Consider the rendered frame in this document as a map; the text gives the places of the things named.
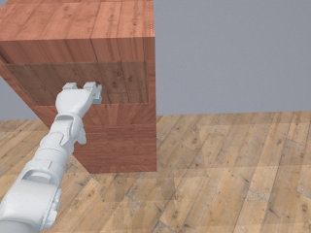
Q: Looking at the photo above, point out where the drawer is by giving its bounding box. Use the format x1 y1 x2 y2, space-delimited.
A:
1 59 149 107

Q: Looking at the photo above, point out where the cabinet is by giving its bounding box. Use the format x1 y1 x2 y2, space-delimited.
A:
0 0 157 174

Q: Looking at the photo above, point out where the left robot forearm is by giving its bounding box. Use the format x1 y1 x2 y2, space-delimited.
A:
0 112 83 218

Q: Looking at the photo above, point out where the robot left upper arm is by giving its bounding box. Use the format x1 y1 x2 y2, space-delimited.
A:
0 179 62 233

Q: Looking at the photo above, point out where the handle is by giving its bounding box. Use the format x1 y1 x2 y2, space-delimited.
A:
91 84 102 104

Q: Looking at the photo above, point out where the robot left hand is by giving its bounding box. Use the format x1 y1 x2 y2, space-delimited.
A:
55 82 98 145

